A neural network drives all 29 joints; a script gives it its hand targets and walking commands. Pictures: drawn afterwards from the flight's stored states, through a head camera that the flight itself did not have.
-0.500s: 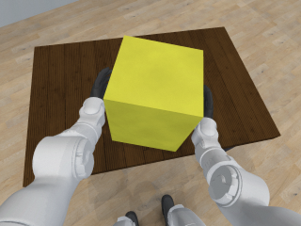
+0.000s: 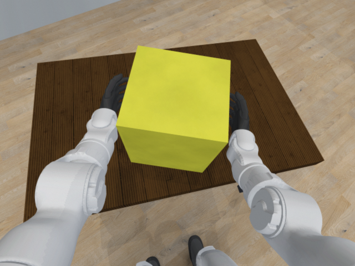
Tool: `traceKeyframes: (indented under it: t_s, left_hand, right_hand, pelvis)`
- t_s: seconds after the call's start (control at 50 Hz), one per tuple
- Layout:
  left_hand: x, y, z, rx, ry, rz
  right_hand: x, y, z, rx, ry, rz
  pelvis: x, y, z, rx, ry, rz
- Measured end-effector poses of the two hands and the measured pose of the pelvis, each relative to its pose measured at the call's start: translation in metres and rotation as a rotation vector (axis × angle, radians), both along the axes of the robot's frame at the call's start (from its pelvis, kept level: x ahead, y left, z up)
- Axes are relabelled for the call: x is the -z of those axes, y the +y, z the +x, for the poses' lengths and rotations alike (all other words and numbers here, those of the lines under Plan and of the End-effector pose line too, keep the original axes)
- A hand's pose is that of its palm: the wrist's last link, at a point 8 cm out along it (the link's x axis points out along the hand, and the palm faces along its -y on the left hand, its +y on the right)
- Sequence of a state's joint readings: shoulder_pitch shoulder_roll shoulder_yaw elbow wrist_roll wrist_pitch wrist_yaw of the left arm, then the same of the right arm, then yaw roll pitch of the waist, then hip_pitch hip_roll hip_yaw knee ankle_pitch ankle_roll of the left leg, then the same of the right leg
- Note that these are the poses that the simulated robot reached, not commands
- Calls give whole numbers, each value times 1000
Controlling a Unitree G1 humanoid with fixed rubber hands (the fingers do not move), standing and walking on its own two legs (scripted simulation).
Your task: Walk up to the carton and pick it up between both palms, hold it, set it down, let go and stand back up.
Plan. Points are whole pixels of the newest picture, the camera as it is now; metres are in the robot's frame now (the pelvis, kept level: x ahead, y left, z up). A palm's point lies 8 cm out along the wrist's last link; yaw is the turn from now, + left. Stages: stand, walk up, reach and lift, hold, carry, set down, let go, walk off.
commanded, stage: set down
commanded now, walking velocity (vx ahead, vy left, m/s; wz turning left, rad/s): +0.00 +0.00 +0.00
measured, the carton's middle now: (174, 117) +0.46 -0.05 -0.03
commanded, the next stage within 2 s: none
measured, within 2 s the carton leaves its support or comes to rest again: rests again in 0.18 s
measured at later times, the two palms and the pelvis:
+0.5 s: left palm (88, 101) +0.47 +0.14 +0.06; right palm (261, 115) +0.38 -0.22 +0.06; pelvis -0.01 +0.00 +0.00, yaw +1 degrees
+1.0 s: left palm (77, 122) +0.43 +0.16 +0.06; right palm (259, 133) +0.35 -0.21 +0.05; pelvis -0.01 +0.00 +0.01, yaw +2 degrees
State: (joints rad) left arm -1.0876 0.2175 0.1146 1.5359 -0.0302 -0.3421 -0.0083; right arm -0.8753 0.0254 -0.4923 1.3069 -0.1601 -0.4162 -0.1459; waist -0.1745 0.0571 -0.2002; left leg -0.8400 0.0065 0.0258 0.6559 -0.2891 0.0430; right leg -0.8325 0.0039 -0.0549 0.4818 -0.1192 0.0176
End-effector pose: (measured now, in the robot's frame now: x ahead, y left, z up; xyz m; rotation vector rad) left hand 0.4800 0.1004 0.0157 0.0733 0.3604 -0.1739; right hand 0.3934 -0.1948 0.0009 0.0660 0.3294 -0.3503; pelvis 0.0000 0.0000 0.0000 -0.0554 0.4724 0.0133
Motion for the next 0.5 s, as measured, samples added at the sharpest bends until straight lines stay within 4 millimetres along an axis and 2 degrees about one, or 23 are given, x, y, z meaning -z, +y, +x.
traceKeyframes:
  t_s: [0.14, 0.28, 0.5]
  left_hand:
    - [-15, 5, 0, 7, -1, 17]
    - [-28, 14, -6, -8, -15, 34]
    - [-45, 36, -10, -35, -19, 39]
  right_hand:
    - [-20, 4, 5, 7, 4, 6]
    - [-32, 1, 1, 29, 9, 20]
    - [-56, -29, -9, 81, 6, -9]
  pelvis:
    - [-1, -1, -1, -4, -33, -5]
    - [-1, -1, 0, -13, -65, -14]
    - [0, -1, -7, -17, -91, -11]
